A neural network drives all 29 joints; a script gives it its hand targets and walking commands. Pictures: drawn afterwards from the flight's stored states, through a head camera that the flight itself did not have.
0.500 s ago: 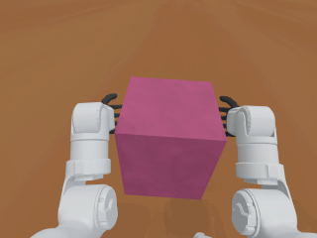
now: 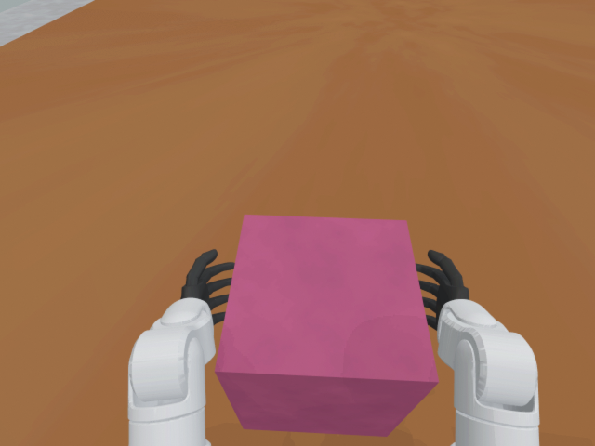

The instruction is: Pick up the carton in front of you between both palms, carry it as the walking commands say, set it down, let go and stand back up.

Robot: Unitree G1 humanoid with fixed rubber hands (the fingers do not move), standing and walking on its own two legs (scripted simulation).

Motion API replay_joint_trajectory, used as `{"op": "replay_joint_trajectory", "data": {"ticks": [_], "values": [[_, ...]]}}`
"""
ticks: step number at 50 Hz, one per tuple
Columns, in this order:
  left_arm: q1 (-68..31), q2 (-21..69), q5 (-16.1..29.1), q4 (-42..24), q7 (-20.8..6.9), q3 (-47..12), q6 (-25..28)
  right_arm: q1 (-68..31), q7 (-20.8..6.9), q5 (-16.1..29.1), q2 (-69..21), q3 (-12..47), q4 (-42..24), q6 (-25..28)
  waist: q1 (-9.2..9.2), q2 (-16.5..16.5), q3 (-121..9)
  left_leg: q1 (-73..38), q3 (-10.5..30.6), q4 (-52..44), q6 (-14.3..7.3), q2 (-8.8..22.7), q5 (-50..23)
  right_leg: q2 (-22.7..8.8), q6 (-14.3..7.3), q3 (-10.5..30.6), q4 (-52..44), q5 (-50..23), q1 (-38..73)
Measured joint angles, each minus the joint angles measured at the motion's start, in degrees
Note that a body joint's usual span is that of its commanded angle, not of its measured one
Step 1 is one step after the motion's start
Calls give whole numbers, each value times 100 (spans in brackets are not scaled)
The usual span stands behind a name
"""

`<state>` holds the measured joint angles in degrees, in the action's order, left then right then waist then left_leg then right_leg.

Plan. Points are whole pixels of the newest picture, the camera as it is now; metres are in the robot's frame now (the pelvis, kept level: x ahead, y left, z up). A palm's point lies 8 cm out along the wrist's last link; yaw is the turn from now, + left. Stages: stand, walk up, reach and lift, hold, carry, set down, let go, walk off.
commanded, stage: carry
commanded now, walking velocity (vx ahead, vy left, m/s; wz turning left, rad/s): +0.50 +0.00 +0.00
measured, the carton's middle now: (319, 331) +0.29 +0.00 +0.02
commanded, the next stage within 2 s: none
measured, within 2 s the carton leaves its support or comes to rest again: neither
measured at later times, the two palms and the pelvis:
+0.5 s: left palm (239, 178) +0.53 +0.14 +0.09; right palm (415, 182) +0.53 -0.16 +0.09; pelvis +0.27 +0.00 -0.01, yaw -1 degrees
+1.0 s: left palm (231, 180) +0.57 +0.16 +0.06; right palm (393, 177) +0.58 -0.14 +0.06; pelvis +0.31 +0.01 -0.02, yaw +1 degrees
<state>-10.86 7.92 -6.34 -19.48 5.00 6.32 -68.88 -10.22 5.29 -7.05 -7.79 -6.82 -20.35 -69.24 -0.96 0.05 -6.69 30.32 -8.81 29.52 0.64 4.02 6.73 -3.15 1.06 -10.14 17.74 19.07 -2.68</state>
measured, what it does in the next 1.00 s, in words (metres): walks ahead: left foot, then right foot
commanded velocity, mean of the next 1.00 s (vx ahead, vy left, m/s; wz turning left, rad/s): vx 0.05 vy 0.00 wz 0.00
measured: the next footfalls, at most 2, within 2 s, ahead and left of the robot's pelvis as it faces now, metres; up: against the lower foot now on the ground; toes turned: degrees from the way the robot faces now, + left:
left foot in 0.04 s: +0.23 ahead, +0.12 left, +0.00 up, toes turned +10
right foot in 0.44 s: +0.40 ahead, -0.11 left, +0.00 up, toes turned -11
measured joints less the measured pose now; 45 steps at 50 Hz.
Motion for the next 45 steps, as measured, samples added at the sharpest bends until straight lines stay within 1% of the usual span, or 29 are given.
{"op": "replay_joint_trajectory", "data": {"ticks": [2, 3, 4, 5, 6, 7, 8, 9, 10, 12, 16, 19, 22, 23, 24, 25, 26, 28, 30, 32, 38, 45], "values": [[50, -9, -31, -7, -5, -25, -90, 14, -7, -7, 3, 12, 30, -89, -9, 45, -176, -311, -228, -329, -69, -58, -14, -81, 127, 58, 406, 487, 210], [51, -21, -49, 21, -9, 5, -124, -17, -13, -14, -3, 29, 132, -92, 0, 134, -255, -387, -304, -222, -195, -115, -212, -205, 165, 89, 860, 794, 175], [59, -45, -56, 90, -11, 62, -149, -61, -21, -36, -10, 66, 315, -63, 35, 241, -325, -364, -387, 88, -340, -163, -85, -348, 145, 178, 1597, 828, -64], [80, -72, -60, 178, -13, 106, -181, -106, -24, -59, -17, 94, 509, -61, 79, 249, -372, -380, -423, 288, -440, -160, 153, -345, 116, 372, 2472, 863, -432], [96, -92, -64, 274, -15, 128, -222, -127, -25, -78, -20, 107, 662, -82, 106, 208, -389, -465, -424, 323, -501, -142, 356, -261, 74, 541, 3301, 889, -846], [103, -94, -72, 364, -15, 140, -259, -117, -25, -89, -18, 107, 760, -111, 127, 159, -384, -586, -417, 252, -515, -124, 468, -183, 19, 623, 3962, 864, -1255], [104, -73, -89, 440, -15, 142, -281, -80, -24, -90, -12, 93, 803, -133, 143, 120, -365, -728, -401, 109, -447, -113, 459, -136, -28, 640, 4376, 752, -1626], [104, -37, -111, 494, -13, 140, -284, -27, -25, -81, -5, 71, 806, -141, 157, 100, -336, -883, -389, -62, -428, -118, 454, -126, -54, 627, 4524, 590, -1944], [107, -7, -133, 520, -13, 125, -270, 23, -26, -66, 2, 47, 782, -133, 172, 87, -296, -1043, -372, -244, -425, -126, 443, -131, -61, 599, 4463, 423, -2208], [101, -16, -142, 510, -14, 46, -217, 75, -26, -37, 9, 14, 696, -87, 207, 64, -197, -1343, -330, -565, -411, -130, 426, -145, -34, 533, 4002, 143, -2606], [88, -19, -140, 303, -12, -26, -103, 60, -23, 22, 8, -18, 471, 15, 215, 48, -63, -1820, -277, -889, -322, -124, 551, -146, 19, 396, 2614, -472, -2959], [110, -21, -125, 111, -8, -22, -92, 27, -26, 32, 3, 14, 337, 26, 184, 46, -57, -2120, -267, -849, -213, -121, 835, -102, 13, 234, 1756, -1164, -2868], [102, -21, -114, 50, -8, 3, -140, 3, -40, -2, 0, 43, 294, -25, 145, 89, -116, -2341, -233, -436, -67, -132, 1344, -46, 4, -1, 801, -2082, -2348], [87, -17, -117, 87, -9, 1, -142, -15, -50, -19, 2, 26, 313, -41, 129, 71, -164, -2338, -204, -183, -11, -111, 1575, -29, -159, -57, 676, -1905, -2166], [64, -13, -127, 198, -11, -19, -103, -56, -60, -32, 21, -14, 376, -57, 103, -79, -196, -2270, -138, 87, 52, 4, 1729, 54, -332, -121, 769, -1585, -2139], [21, -6, -137, 341, -14, -30, -77, -82, -63, -44, 40, -57, 442, -86, 94, -209, -201, -2200, -24, 298, 101, 83, 1809, 110, -437, -181, 896, -1370, -2140], [-13, 0, -142, 474, -17, -36, -70, -77, -64, -58, 53, -86, 498, -114, 90, -275, -205, -2150, 79, 404, 151, 110, 1893, 125, -488, -223, 965, -1242, -2127], [-38, 5, -145, 637, -20, -39, -82, -46, -43, -85, 53, -103, 569, -157, 84, -314, -174, -2146, 204, 125, 207, 97, 1807, 119, -476, -255, 970, -1189, -2059], [-5, -2, -125, 650, -26, -14, -77, -21, -29, -98, 16, -102, 581, -157, 62, -300, -130, -2244, 210, -118, 176, 83, 1656, 118, -452, -249, 964, -1099, -1998], [15, -6, -90, 583, -29, 15, -50, -19, -15, -106, -5, -76, 520, -140, 63, -278, -104, -2294, 227, -191, 155, 73, 1675, 103, -435, -264, 1002, -1012, -1986], [22, -6, -61, 323, -33, 32, 47, -82, -9, -77, -10, -34, 332, -48, 40, -178, -125, -2220, 242, -6, 167, 69, 1833, 33, -397, -280, 1315, -750, -2098], [148, -25, -124, 500, -47, -13, 91, 38, -50, -106, 7, 15, 585, 59, 43, -115, -235, -2231, 181, 139, 97, 25, 1991, -67, -305, -230, 1590, -577, -2143]]}}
